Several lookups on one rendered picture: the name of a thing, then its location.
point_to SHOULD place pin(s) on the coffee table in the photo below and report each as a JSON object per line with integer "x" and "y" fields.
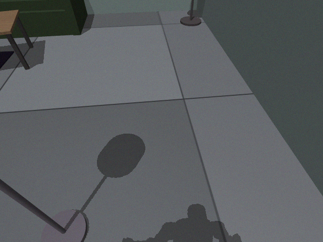
{"x": 7, "y": 23}

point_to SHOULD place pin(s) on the sofa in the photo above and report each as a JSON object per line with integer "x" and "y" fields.
{"x": 47, "y": 17}

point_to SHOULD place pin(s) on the floor lamp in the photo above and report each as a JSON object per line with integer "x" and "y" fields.
{"x": 190, "y": 20}
{"x": 66, "y": 226}

